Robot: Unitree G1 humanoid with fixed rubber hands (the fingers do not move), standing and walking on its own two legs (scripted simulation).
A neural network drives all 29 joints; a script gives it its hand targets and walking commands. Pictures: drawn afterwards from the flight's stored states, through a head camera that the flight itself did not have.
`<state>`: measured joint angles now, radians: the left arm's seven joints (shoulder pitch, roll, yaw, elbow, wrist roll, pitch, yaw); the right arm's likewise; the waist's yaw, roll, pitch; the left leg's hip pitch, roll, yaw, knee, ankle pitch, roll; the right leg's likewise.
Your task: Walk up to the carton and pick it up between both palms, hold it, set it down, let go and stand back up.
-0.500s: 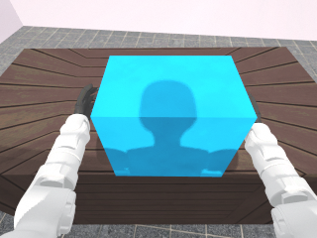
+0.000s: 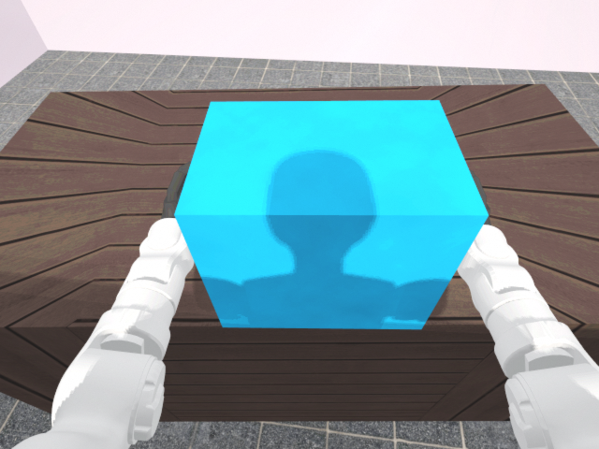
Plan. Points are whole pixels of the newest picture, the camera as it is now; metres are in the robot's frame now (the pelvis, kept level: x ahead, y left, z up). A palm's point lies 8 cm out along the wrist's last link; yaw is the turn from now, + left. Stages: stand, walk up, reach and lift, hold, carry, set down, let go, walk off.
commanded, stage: reach and lift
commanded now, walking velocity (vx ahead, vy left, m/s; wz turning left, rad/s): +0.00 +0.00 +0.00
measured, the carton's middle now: (322, 222) +0.43 +0.00 +0.06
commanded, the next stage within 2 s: none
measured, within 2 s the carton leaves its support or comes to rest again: leaves its support in 0.98 s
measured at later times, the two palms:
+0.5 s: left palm (176, 215) +0.41 +0.21 +0.09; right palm (467, 221) +0.42 -0.20 +0.09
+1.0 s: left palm (170, 212) +0.41 +0.21 +0.10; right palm (466, 221) +0.41 -0.19 +0.09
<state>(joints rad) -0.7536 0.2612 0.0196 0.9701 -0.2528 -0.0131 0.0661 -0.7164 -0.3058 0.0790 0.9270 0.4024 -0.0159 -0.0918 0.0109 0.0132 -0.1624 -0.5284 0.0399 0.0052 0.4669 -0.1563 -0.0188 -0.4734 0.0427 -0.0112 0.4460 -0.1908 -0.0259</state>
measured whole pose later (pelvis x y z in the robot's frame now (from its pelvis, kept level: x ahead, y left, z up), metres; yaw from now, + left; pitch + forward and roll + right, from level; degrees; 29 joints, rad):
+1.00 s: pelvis +0.02 +0.00 +0.01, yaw +2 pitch +9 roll -1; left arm -0.65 0.21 0.12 0.86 -0.15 -0.06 0.03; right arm -0.60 -0.24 -0.05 0.84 0.22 -0.04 -0.07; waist 0.00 0.01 -0.14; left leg -0.40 0.02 -0.02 0.37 -0.14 -0.02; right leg -0.32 0.03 -0.03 0.32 -0.16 -0.02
